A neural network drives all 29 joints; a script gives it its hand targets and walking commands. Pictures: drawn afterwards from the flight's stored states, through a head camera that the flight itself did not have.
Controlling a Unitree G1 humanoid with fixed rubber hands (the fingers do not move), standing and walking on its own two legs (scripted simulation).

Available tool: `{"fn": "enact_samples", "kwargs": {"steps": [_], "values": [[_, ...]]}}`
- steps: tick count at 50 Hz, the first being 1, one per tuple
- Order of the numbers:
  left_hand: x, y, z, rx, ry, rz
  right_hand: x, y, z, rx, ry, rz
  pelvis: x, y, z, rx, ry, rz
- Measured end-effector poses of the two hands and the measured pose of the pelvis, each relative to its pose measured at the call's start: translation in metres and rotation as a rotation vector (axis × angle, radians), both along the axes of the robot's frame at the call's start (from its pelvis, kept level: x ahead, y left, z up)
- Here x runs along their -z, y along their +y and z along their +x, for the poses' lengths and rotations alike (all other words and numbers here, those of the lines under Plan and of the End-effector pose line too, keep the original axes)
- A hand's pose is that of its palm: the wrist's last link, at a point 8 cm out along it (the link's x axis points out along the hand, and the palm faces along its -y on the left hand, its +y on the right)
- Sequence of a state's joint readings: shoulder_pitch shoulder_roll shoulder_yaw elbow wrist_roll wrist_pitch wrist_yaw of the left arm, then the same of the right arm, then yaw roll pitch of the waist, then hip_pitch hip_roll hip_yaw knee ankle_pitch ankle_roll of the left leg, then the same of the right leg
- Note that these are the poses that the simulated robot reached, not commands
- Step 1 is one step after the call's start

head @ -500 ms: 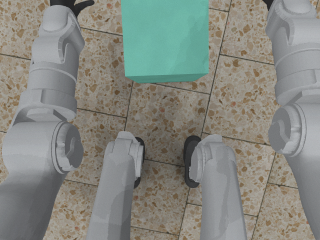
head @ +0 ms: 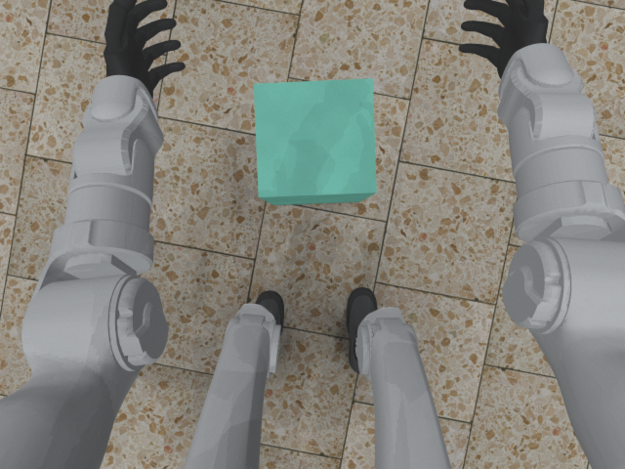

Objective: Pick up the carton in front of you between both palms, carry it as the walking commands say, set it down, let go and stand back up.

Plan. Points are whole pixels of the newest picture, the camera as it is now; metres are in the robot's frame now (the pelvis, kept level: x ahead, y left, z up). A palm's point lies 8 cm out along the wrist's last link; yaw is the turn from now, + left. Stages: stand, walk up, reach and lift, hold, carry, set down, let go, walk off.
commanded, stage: let go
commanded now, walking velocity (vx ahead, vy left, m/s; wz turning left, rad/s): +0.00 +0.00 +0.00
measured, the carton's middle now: (315, 152) +0.53 +0.02 -0.49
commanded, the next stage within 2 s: stand in 1.38 s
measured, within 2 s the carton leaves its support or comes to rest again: neither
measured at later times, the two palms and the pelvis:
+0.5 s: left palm (23, 195) +0.39 +0.23 +0.01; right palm (604, 190) +0.41 -0.21 +0.00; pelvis +0.06 +0.01 +0.11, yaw -2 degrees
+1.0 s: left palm out of the picture +0.26 +0.23 +0.09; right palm out of the picture +0.25 -0.23 +0.09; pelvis +0.10 +0.00 +0.16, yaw -1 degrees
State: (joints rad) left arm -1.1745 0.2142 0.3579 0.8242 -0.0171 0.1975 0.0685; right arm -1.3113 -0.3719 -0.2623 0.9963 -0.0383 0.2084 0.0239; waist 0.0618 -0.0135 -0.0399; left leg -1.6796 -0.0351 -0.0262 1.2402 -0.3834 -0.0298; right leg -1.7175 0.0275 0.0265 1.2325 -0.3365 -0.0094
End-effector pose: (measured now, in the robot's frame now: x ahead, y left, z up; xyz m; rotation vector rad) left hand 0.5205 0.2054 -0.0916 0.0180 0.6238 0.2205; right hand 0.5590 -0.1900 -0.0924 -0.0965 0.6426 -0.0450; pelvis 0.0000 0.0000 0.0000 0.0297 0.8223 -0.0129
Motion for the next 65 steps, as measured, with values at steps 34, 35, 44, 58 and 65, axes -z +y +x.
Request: {"fn": "enact_samples", "kwargs": {"steps": [34, 35, 44, 58, 65], "values": [[-0.141, 0.032, -0.195, 0.178, 0.163, 0.078, -0.132, -0.028, -0.216, 0.023, 0.114, -0.080, -0.134, 0.011, 0.078, 0.006, -0.453, -0.032], [-0.146, 0.032, -0.202, 0.178, 0.165, 0.079, -0.136, -0.029, -0.223, 0.022, 0.117, -0.080, -0.137, 0.010, 0.080, 0.007, -0.477, -0.032], [-0.177, 0.030, -0.252, 0.187, 0.176, 0.081, -0.169, -0.038, -0.282, 0.028, 0.128, -0.079, -0.155, 0.007, 0.094, 0.007, -0.697, -0.037], [-0.184, 0.024, -0.258, 0.216, 0.176, 0.080, -0.185, -0.043, -0.312, 0.026, 0.156, -0.077, -0.157, 0.004, 0.092, 0.007, -0.906, -0.045], [-0.184, 0.027, -0.261, 0.212, 0.195, 0.092, -0.184, -0.039, -0.313, 0.027, 0.157, -0.074, -0.156, 0.006, 0.091, 0.006, -0.931, -0.046]]}}
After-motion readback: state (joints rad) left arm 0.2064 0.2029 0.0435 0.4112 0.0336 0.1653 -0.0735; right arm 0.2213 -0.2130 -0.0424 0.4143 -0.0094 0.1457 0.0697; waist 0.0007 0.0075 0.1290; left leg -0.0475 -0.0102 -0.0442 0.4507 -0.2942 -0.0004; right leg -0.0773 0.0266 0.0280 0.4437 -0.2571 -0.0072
